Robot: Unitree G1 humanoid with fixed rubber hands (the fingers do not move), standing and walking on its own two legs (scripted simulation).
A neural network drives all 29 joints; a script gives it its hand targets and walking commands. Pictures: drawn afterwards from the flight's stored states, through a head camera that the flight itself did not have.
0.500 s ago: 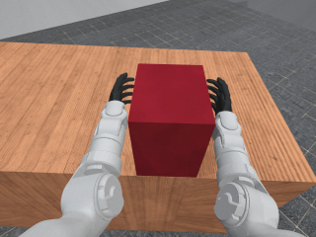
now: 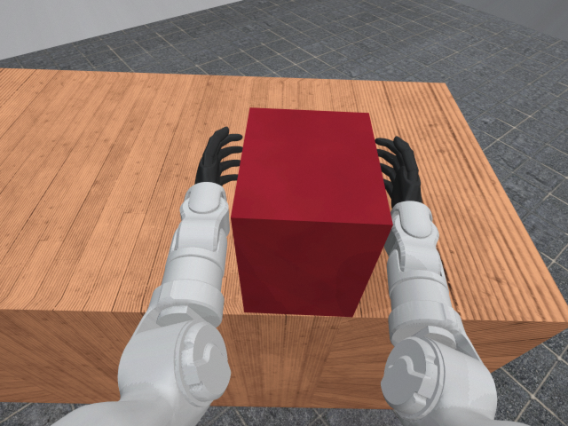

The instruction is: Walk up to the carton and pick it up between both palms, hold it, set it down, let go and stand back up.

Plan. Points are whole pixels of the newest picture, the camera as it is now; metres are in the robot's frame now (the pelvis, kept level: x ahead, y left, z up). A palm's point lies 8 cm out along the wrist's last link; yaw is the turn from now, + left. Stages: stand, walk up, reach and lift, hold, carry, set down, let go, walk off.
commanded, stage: set down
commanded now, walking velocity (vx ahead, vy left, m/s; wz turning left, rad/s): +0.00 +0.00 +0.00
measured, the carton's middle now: (303, 217) +0.41 -0.07 +0.05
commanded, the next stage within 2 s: none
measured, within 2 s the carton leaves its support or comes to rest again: neither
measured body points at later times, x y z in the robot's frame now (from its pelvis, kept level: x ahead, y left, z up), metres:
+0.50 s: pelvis +0.00 +0.00 +0.00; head +0.04 +0.01 +0.45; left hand +0.44 +0.07 +0.12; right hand +0.40 -0.20 +0.12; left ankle -0.05 +0.11 -0.75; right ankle +0.01 -0.11 -0.75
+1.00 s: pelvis +0.00 +0.00 -0.01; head +0.07 +0.00 +0.44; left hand +0.47 +0.07 +0.07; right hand +0.43 -0.21 +0.06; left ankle -0.05 +0.11 -0.75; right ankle +0.01 -0.11 -0.75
